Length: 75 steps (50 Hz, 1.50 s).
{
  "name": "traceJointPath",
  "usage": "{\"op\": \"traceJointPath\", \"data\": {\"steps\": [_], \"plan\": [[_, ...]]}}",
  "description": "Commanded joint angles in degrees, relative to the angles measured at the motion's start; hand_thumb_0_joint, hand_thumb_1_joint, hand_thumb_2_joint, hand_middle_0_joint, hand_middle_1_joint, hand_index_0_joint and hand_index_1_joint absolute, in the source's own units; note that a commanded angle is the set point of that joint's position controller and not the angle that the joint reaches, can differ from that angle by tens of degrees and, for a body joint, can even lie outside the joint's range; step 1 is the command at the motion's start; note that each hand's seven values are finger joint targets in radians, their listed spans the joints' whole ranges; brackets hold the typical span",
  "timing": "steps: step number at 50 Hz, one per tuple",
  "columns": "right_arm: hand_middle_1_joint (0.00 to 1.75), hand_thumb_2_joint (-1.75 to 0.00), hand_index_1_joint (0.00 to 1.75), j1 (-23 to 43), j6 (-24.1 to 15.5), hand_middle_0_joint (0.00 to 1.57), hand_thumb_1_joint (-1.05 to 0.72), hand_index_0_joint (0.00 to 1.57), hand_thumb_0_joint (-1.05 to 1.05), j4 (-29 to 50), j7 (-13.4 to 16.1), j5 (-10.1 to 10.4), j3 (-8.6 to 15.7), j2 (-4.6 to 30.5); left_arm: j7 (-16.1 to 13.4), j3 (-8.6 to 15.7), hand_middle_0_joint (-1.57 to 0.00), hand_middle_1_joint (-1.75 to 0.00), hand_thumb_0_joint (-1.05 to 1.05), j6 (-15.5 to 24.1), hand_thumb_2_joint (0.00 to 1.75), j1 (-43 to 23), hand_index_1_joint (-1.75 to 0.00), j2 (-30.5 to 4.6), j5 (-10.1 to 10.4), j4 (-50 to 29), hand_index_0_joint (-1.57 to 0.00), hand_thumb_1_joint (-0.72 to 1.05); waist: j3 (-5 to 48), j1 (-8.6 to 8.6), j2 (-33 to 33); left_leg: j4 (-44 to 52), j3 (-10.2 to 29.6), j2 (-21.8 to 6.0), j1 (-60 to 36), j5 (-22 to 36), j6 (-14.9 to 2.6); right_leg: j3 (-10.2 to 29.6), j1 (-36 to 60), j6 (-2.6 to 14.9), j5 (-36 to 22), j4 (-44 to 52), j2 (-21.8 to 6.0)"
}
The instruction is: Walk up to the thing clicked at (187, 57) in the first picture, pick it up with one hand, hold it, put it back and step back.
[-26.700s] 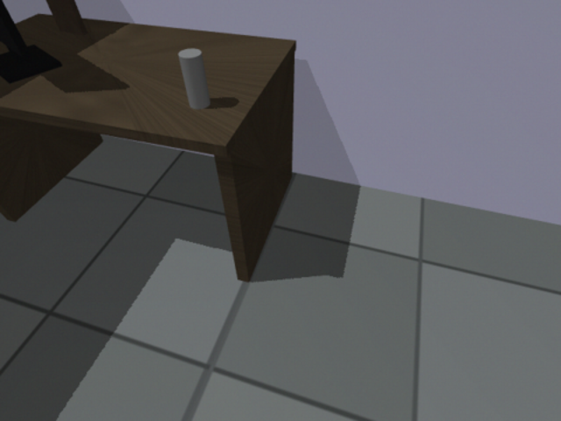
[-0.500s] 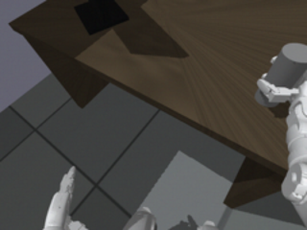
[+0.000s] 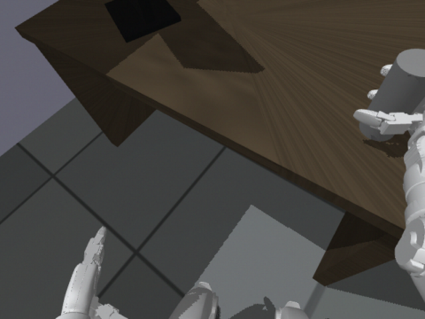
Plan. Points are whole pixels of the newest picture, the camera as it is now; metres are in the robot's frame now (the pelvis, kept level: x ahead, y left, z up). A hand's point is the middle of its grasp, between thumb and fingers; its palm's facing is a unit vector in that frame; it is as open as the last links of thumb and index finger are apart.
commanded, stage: open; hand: right
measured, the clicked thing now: (395, 100) +0.52 -0.22 +0.10
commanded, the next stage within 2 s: withdraw in 0.16 s
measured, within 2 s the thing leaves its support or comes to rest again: neither
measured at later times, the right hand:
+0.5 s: hand (409, 91) +0.52 -0.24 +0.11, palm faces +0.22 +0.98 +0.01, open 16.7 cm
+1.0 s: hand out of the picture +0.48 -0.35 +0.18, palm faces +0.40 +0.88 -0.27, open 17.5 cm
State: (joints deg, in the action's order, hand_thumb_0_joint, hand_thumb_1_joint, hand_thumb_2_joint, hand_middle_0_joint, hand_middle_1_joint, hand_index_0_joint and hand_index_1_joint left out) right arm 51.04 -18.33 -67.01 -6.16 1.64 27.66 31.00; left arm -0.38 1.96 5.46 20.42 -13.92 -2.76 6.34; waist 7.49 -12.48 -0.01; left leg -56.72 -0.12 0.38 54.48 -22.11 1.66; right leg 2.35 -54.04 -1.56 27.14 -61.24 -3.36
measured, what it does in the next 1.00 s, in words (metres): stands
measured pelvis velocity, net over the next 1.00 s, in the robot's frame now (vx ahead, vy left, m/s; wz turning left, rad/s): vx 0.04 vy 0.00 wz -0.01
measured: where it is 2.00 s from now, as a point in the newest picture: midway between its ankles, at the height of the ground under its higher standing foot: outside the picture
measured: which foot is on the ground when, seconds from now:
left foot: down 0.00-1.00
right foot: down 0.00-1.00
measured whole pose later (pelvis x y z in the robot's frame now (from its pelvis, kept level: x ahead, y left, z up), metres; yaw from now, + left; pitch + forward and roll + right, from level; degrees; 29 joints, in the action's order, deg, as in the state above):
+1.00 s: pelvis +0.04 +0.00 +0.05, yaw -1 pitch +13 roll +1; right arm 46.3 -1.3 -62.9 -6.2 -3.3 26.4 42.3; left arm 1.6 0.0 1.8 21.0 -14.3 1.8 16.9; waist 5.8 -4.9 -0.6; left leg -41.0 0.8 -0.7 35.5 -19.0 1.8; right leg 0.6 -34.0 -1.4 22.8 -43.3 -2.5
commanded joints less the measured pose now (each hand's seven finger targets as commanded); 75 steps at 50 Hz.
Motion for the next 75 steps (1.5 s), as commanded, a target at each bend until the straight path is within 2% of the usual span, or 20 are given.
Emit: {"op": "traceJointPath", "data": {"steps": [1, 14, 16, 24, 26, 29, 31, 37, 38, 40, 44, 49, 53, 55, 59, 60, 62, 68, 71, 75], "plan": [[0.46, -0.25, 0.46, 26.12, -3.99, 0.67, 0.44, 0.67, 0.00, 12.51, 0.05, 0.74, 0.65, 14.23, -1.10, 5.17, -0.05, -0.05, 0.00, 3.35, 0.05, 0.37, -0.05, -8.98, 0.39, -10.26, -0.05, -0.55, 26.56, 0.33, -9.91, 5.78, -1.69, 1.49, -13.67, 12.58, -2.12, -1.05, 17.03, 1.56, -14.07, 8.23, 1.72], [0.17, -0.15, 0.17, 23.61, -3.62, 0.16, 0.47, 0.17, 0.00, 9.78, -0.03, 1.02, 0.11, 11.94, -0.94, 4.85, -0.06, -0.05, 0.00, 3.13, 0.03, 1.91, -0.05, -8.53, 0.43, -10.44, -0.06, -0.52, 25.21, -0.21, -7.35, 5.47, -1.97, 1.69, -13.90, 13.99, -2.07, -0.98, 15.89, 1.71, -15.76, 7.59, 1.81], [0.13, -0.12, 0.13, 26.76, -4.35, 0.13, 0.48, 0.13, 0.00, 16.70, 0.00, 0.67, 1.98, 17.06, -1.16, 5.58, -0.06, -0.05, 0.00, 3.01, 0.03, 1.32, -0.05, -9.35, 0.73, -12.19, -0.06, -0.52, 29.37, 0.69, -8.96, 5.78, -1.02, 1.23, -16.85, 14.70, -1.88, -1.46, 16.42, 1.90, -15.43, 7.54, 1.95], [0.04, -0.02, 0.04, 29.65, -2.09, 0.08, 0.48, 0.07, 0.00, 22.51, -0.91, 1.16, 4.53, 24.43, -1.70, 5.01, -0.05, -0.05, 0.00, 1.79, 0.03, 1.96, -0.04, -9.38, 1.57, -8.89, -0.05, -0.52, 29.96, 2.74, -13.05, 8.14, -0.97, 1.00, -21.92, 18.40, -2.07, -2.32, 21.63, 1.53, -19.71, 9.74, 2.45], [0.04, -0.02, 0.04, 24.52, -0.11, 0.08, 0.50, 0.07, 0.00, 17.50, -2.15, 1.61, 2.55, 20.39, -1.55, 3.56, -0.05, -0.04, 0.00, 1.54, 0.03, 2.87, -0.04, -7.35, 1.99, -3.27, -0.05, -0.52, 25.33, 3.64, -13.13, 9.09, -1.26, 1.13, -20.48, 17.68, -2.29, -2.13, 21.67, 1.40, -20.18, 11.28, 2.48], [0.04, -0.02, 0.04, 28.78, 1.36, 0.08, 0.47, 0.07, 0.00, 20.33, -3.25, 2.08, 3.51, 23.96, -2.21, 3.78, -0.05, -0.04, 0.00, 2.13, 0.03, -3.82, -0.04, -9.44, 2.43, -6.02, -0.05, -0.53, 30.30, 4.41, -12.00, 10.40, -1.28, 1.08, -25.21, 19.88, -2.13, -2.04, 24.81, 1.38, -22.30, 12.69, 2.39], [0.04, -0.02, 0.04, 24.21, 3.87, 0.08, 0.49, 0.07, 0.00, 15.71, -5.46, 2.68, 0.72, 19.78, -2.47, 4.16, -0.05, -0.04, 0.00, 1.76, 0.03, -0.17, -0.04, -9.91, 3.02, -0.50, -0.05, -0.53, 26.91, 3.34, -10.43, 11.30, -1.76, 1.20, -24.30, 21.12, -2.14, -1.68, 26.19, 1.29, -24.84, 14.12, 2.08], [0.06, -0.05, 0.05, 21.02, 8.68, 0.06, 0.49, 0.07, 0.00, 10.84, -9.77, 4.79, 1.03, 20.18, -2.78, 1.55, -0.06, -0.05, 0.00, 2.14, 0.07, -0.59, -0.06, -8.83, 4.10, 0.97, -0.05, -0.57, 19.96, 3.89, -3.78, 15.00, -1.94, 1.03, -25.94, 21.77, -1.44, -1.66, 26.45, 1.91, -25.93, 17.11, 2.16], [0.06, -0.04, 0.06, 19.08, 9.52, 0.06, 0.50, 0.07, 0.00, 9.08, -6.35, -2.17, -1.86, 27.84, -2.10, 0.48, -0.06, -0.05, 0.00, 1.90, 0.06, -5.33, -0.06, -7.67, 4.30, -4.15, -0.05, -0.55, 20.01, 7.97, -2.80, 16.65, -1.20, 0.29, -29.17, 20.73, -1.13, -3.30, 25.66, 1.58, -24.01, 18.39, 2.72], [0.06, -0.04, 0.06, 18.99, 10.88, 0.06, 0.53, 0.07, 0.00, 8.26, -4.44, -1.42, -3.37, 23.27, -1.16, 1.88, -0.06, -0.04, 0.00, 0.68, 0.05, 2.84, -0.05, -8.30, 4.37, 1.24, -0.05, -0.54, 15.33, 5.94, -1.82, 17.62, -1.30, 0.32, -28.10, 20.30, -0.99, -3.74, 25.28, 1.93, -21.92, 19.77, 3.02], [0.06, -0.03, 0.06, 21.58, 12.10, 0.06, 0.59, 0.06, 0.00, 15.91, -1.13, -4.03, 0.55, 33.85, 0.80, 1.38, -0.05, -0.04, 0.00, -0.55, 0.04, 3.01, -0.04, -7.76, 4.72, 1.55, -0.05, -0.52, 19.43, 8.04, -4.26, 18.88, -0.46, -0.50, -32.54, 21.87, -0.87, -4.90, 27.40, 2.15, -22.73, 21.09, 3.71], [0.05, -0.04, 0.05, 20.02, 12.60, 0.06, 0.61, 0.05, 0.00, 22.68, 2.64, -4.60, 2.41, 34.74, 1.19, 4.27, -0.05, -0.05, 0.00, -0.78, 0.05, -1.50, -0.04, -10.42, 5.33, 1.22, -0.06, -0.52, 26.98, 10.07, -8.05, 18.54, -1.19, -0.54, -36.18, 28.13, -1.67, -4.62, 34.49, 1.12, -31.23, 21.24, 3.45], [0.05, -0.04, 0.05, 11.33, 12.53, 0.06, 0.60, 0.05, 0.00, 24.97, 5.36, -3.98, 1.21, 29.46, 0.34, 3.31, -0.05, -0.05, 0.00, -0.53, 0.06, -2.57, -0.05, -9.31, 5.54, 2.22, -0.05, -0.53, 25.05, 10.93, -9.95, 19.47, -2.51, 0.36, -34.58, 26.67, -2.51, -3.74, 38.73, 0.18, -36.08, 22.20, 2.24], [0.05, -0.04, 0.05, 2.73, 13.09, 0.06, 0.60, 0.05, 0.00, 23.25, 5.33, -3.20, -3.59, 20.27, 0.15, 3.49, -0.05, -0.04, 0.00, 0.14, 0.06, -3.20, -0.04, -9.25, 5.34, 0.04, -0.05, -0.54, 21.93, 10.14, -8.52, 19.73, -3.15, 0.95, -33.26, 26.89, -2.79, -3.38, 40.24, -0.37, -40.25, 22.31, 1.49], [0.05, -0.05, 0.05, -12.15, 13.71, 0.06, 0.56, 0.05, 0.00, 40.37, 5.24, -0.84, -3.07, 18.48, 1.18, 1.01, -0.05, -0.04, 0.00, -0.46, 0.06, 1.29, -0.04, -5.90, 5.89, 2.38, -0.05, -0.53, 18.60, 13.21, -11.14, 20.45, -3.43, 0.76, -36.03, 27.58, -3.11, -3.89, 39.91, -0.42, -42.66, 23.41, 1.71], [0.05, -0.04, 0.05, -16.01, 14.30, 0.06, 0.57, 0.05, 0.00, 44.71, 5.07, -0.14, -3.82, 16.17, 1.17, 3.26, -0.05, -0.04, 0.00, -0.88, 0.05, 2.69, -0.04, -7.36, 5.94, 4.19, -0.05, -0.53, 17.44, 13.23, -10.79, 20.55, -3.74, 0.97, -35.95, 27.59, -3.31, -3.74, 40.21, -0.53, -43.46, 24.16, 1.52], [0.05, -0.05, 0.05, -25.66, 15.27, 0.06, 0.56, 0.05, 0.00, 53.41, 5.35, 0.92, -1.15, 16.59, 1.52, 4.51, -0.05, -0.05, 0.00, -2.10, 0.05, 4.62, -0.04, -7.38, 6.38, 6.85, -0.05, -0.53, 13.18, 13.76, -10.54, 21.91, -3.68, 0.65, -36.77, 27.14, -3.21, -4.33, 39.20, -0.02, -41.15, 25.18, 1.93], [0.06, -0.04, 0.06, -42.91, 16.29, 0.06, 0.58, 0.05, 0.00, 79.83, 7.36, 2.77, -0.34, 10.12, 0.27, 9.96, -0.05, -0.05, 0.00, -3.80, 0.06, -1.24, -0.05, -10.79, 6.37, 5.02, -0.05, -0.53, 9.47, 13.36, -5.71, 23.12, -4.07, 0.35, -40.21, 25.83, -2.77, -4.05, 39.62, 0.51, -34.41, 28.10, 1.87], [0.06, -0.04, 0.06, -48.71, 15.86, 0.05, 0.59, 0.05, 0.00, 86.26, 9.01, 2.91, 0.63, 8.87, -1.77, 10.60, -0.05, -0.04, 0.00, -3.66, 0.05, -3.77, -0.04, -10.64, 6.03, 2.96, -0.05, -0.53, 7.06, 13.55, -4.68, 23.77, -3.93, 0.02, -40.79, 23.05, -2.30, -3.82, 39.51, 0.90, -30.14, 29.08, 2.15], [0.06, -0.04, 0.06, -62.30, 14.54, 0.05, 0.61, 0.05, 0.00, 91.03, 9.82, 2.88, -2.70, 1.49, -3.07, 7.66, -0.05, -0.04, 0.00, -3.06, 0.04, -2.69, -0.04, -6.30, 5.42, 3.66, -0.05, -0.52, 2.14, 14.76, -3.87, 24.39, -4.08, -0.31, -40.83, 19.11, -1.92, -4.10, 37.66, 1.05, -25.43, 29.93, 2.44]]}}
